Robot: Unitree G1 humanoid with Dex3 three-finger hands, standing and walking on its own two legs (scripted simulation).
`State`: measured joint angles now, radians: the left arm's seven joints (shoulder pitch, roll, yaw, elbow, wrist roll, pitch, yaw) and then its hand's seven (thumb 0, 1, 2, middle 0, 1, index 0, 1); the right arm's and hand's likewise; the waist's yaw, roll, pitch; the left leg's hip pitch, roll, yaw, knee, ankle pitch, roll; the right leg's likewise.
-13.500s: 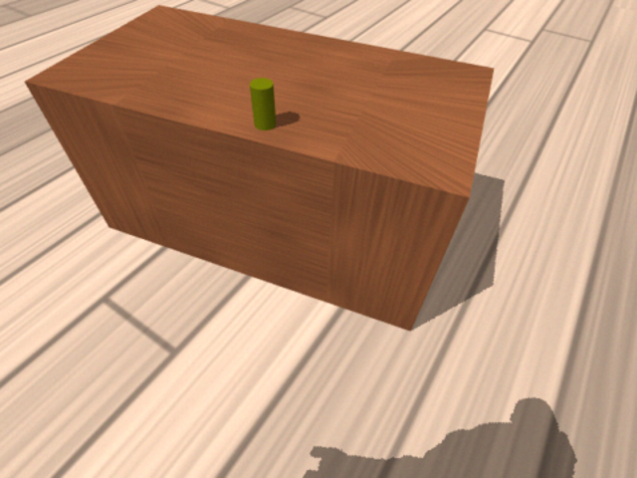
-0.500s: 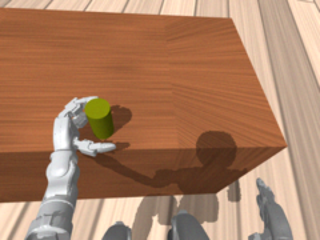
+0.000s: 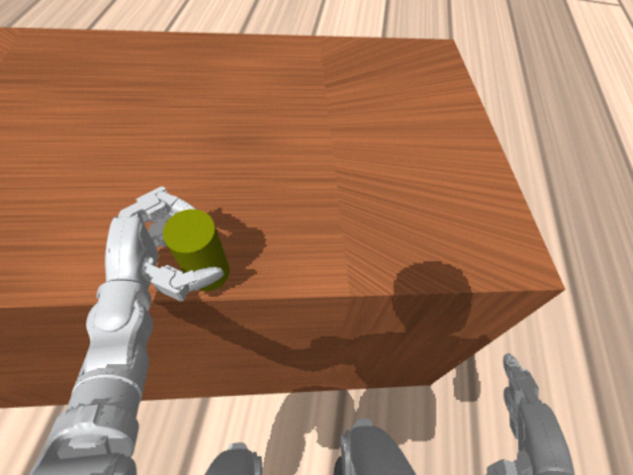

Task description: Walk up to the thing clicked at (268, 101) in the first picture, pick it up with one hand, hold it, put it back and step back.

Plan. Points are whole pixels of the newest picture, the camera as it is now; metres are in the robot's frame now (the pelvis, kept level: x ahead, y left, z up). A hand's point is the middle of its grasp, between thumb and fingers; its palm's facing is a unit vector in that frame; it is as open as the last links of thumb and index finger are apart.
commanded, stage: settle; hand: left
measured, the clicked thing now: (199, 253) +0.39 +0.13 +0.03
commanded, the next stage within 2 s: lift in 0.36 s
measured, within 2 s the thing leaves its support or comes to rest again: neither
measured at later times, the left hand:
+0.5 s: hand (162, 214) +0.41 +0.16 +0.08, palm faces +0.00 -1.00 -0.02, open 9.7 cm
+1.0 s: hand (145, 196) +0.39 +0.16 +0.15, palm faces -0.01 -1.00 -0.05, open 9.7 cm
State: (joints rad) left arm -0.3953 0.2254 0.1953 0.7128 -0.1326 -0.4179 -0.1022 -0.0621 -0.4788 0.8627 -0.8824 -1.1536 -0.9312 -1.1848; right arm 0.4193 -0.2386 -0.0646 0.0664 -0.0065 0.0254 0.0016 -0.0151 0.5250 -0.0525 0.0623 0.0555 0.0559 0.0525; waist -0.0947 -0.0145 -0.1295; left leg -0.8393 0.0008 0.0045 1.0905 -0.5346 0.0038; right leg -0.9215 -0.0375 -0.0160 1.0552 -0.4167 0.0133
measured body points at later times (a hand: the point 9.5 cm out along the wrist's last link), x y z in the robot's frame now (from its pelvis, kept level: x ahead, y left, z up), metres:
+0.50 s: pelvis +0.01 +0.00 +0.02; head +0.07 +0.01 +0.46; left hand +0.41 +0.22 +0.08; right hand +0.16 -0.26 -0.02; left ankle +0.00 +0.12 -0.66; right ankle +0.05 -0.13 -0.66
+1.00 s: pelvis +0.02 +0.00 +0.04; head +0.04 +0.00 +0.49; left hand +0.38 +0.21 +0.15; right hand +0.18 -0.27 -0.01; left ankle +0.00 +0.12 -0.66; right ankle +0.05 -0.13 -0.66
